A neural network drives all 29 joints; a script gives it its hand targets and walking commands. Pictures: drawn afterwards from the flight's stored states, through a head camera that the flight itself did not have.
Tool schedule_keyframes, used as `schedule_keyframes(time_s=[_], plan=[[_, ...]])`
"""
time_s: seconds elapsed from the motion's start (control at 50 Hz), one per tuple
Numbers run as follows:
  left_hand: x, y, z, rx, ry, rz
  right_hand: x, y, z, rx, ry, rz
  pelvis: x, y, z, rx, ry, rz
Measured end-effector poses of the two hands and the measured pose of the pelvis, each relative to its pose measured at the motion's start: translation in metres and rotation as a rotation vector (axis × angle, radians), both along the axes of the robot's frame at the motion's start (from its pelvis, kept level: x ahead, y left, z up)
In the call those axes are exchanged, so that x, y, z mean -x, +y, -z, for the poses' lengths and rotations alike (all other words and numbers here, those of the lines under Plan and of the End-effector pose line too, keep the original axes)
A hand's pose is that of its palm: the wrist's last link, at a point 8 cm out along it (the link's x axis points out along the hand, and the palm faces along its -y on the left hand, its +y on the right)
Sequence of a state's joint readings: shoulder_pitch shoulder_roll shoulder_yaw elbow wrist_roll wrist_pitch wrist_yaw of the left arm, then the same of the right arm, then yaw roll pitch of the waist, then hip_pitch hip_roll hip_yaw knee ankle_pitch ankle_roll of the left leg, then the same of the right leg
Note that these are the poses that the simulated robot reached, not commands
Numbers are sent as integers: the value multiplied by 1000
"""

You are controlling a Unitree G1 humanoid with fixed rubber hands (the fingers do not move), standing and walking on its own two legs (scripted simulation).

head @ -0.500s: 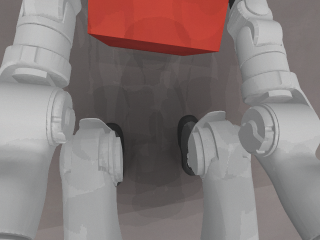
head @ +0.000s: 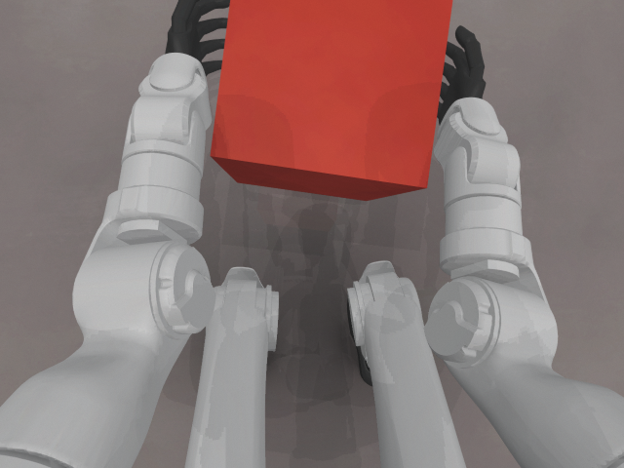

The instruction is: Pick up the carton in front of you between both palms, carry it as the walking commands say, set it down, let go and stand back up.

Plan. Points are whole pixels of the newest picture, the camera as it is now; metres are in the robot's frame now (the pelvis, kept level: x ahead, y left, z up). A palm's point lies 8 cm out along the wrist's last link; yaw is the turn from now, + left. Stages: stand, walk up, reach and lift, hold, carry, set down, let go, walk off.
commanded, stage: reach and lift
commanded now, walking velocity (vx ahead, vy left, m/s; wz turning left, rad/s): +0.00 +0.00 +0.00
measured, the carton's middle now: (320, 107) +0.52 -0.01 -0.14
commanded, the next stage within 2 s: none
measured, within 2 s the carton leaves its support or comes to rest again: neither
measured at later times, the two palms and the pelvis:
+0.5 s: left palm (128, 32) +0.49 +0.14 +0.07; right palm (541, 71) +0.47 -0.15 +0.07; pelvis +0.04 +0.00 +0.12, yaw +1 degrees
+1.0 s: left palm out of the picture +0.44 +0.15 +0.23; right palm out of the picture +0.43 -0.15 +0.23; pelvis +0.10 -0.01 +0.26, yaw +1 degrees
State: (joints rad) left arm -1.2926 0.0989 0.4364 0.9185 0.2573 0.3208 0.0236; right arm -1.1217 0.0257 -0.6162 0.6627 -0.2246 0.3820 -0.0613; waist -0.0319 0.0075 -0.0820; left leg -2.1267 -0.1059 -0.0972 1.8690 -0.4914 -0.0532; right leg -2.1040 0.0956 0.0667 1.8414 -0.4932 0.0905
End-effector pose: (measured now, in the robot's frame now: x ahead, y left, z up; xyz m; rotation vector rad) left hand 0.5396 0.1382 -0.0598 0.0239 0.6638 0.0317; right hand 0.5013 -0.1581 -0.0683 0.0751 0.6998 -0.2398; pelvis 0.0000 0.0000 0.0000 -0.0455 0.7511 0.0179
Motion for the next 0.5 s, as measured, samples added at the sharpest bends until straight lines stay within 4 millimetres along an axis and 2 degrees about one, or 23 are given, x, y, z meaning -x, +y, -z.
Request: schedule_keyframes(time_s=[0.12,0.2,0.26,0.36,0.5], plan=[[16,5,-13,-3,22,-18,8,4,-17,16,25,-29,1,0,-20,-8,13,8],[19,6,-30,1,4,-21,13,6,-31,1,4,-17,-2,0,-33,-14,18,2],[21,8,-52,23,-22,-39,13,6,-52,5,-25,-22,-6,1,-45,-14,5,-4],[25,5,-94,43,-34,-56,13,4,-101,13,-39,-28,-17,1,-70,-14,-30,-10],[47,5,-135,-2,41,-45,30,4,-141,15,41,-51,-37,0,-121,-24,-72,2]])
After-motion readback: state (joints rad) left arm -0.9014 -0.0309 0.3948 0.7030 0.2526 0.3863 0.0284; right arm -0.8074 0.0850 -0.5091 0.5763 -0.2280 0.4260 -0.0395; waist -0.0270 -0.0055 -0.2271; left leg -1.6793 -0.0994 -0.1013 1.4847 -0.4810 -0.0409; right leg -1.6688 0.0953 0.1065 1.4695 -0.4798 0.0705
